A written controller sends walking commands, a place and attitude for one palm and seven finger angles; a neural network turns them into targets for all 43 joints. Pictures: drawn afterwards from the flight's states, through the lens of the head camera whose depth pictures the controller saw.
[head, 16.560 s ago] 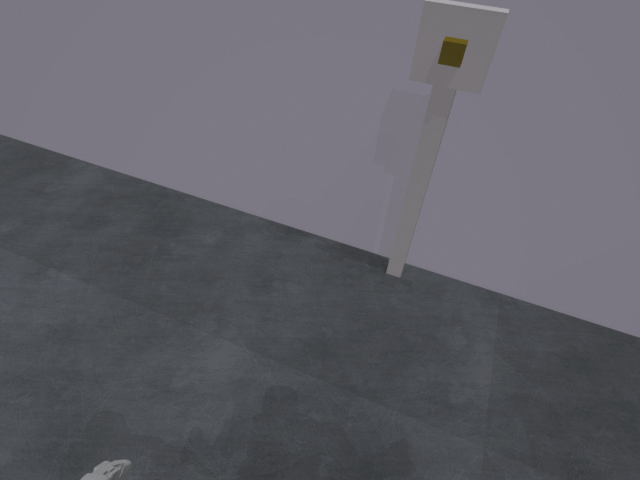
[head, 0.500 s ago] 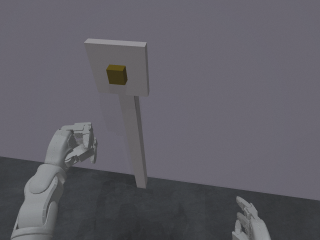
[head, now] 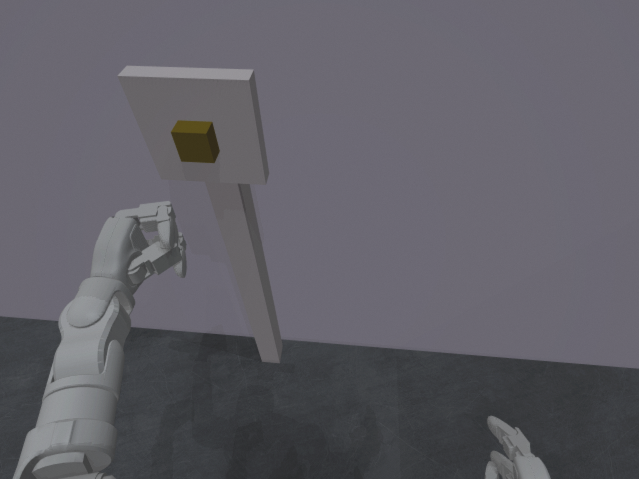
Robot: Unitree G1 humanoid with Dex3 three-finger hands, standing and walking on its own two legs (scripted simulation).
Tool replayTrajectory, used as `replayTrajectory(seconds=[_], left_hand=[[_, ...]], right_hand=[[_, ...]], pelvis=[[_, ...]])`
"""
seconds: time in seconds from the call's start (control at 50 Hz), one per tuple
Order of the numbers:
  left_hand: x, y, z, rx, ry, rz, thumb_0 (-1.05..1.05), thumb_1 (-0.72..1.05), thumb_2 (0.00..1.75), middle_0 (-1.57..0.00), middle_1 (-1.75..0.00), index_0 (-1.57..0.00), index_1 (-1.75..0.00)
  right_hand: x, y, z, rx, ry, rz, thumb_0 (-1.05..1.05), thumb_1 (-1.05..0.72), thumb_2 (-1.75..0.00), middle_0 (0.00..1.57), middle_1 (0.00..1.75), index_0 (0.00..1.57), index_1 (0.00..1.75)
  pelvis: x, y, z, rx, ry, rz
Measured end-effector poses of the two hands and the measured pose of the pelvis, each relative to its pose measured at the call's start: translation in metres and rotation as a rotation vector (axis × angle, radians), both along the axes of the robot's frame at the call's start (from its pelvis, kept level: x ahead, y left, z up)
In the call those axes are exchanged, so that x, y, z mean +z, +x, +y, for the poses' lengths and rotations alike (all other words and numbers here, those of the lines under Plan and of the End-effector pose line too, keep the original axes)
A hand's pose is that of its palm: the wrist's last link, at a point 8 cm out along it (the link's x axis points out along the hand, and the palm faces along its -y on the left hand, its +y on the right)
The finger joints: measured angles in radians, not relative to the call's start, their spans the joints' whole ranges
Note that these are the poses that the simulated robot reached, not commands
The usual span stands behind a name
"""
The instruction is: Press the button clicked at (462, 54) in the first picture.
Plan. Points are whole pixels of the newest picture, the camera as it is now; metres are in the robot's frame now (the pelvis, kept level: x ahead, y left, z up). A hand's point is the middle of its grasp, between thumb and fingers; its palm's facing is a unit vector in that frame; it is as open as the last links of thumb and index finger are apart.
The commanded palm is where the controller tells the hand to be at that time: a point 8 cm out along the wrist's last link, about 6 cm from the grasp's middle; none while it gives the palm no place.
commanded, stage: aim a knuckle at the button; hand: left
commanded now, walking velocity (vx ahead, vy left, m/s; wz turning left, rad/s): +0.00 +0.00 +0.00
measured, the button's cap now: (196, 140) +0.54 +0.20 +0.14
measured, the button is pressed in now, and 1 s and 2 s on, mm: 0 0 0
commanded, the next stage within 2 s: press the button with the knuckle in 1.48 s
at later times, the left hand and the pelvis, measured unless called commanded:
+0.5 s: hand (195, 204) +0.44 +0.19 +0.11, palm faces -0.05 -1.00 -0.02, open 3.1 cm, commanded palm +0.41 +0.25 +0.10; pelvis -0.01 +0.00 -0.01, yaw -1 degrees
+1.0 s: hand (198, 212) +0.44 +0.19 +0.09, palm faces -0.07 -1.00 +0.00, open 3.1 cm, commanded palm +0.41 +0.24 +0.10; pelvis +0.00 +0.02 -0.01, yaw -2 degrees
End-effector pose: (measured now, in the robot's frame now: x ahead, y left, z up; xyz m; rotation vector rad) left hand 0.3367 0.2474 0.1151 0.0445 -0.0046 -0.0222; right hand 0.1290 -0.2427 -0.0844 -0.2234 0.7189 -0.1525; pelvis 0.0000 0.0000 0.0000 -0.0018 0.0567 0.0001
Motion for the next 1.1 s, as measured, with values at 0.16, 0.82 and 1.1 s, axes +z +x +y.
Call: replayTrajectory(seconds=[0.16,0.82,1.1], left_hand=[[-0.001,0.031,-0.004,-0.015,-0.008,0.01,0.02,0.89,0.9,-1.3,-1.5,-1.3,-1.5],[-0.015,0.088,0.007,-0.03,-0.014,-0.023,0.02,0.9,0.9,-1.3,-1.5,-1.3,-1.5],[-0.024,0.08,-0.008,-0.038,-0.033,0.013,0.02,0.9,0.9,-1.3,-1.5,-1.3,-1.5]], right_hand=[[-0.01,-0.021,-0.012,-0.028,-0.013,0.087,0.01,-0.9,-0.9,0.2,0.3,0.2,0.3],[-0.029,-0.1,0.002,-0.144,-0.007,0.35,0.01,-0.9,-0.9,0.2,0.3,0.2,0.3],[-0.025,-0.058,0.006,-0.082,0.011,0.264,0.01,-0.9,-0.9,0.2,0.3,0.2,0.3]], pelvis=[[-0.003,-0.005,-0.004,0.001,0.001,0.027],[-0.014,-0.007,0.017,-0.035,-0.012,0.13],[-0.013,-0.001,0.017,-0.03,-0.01,0.122]])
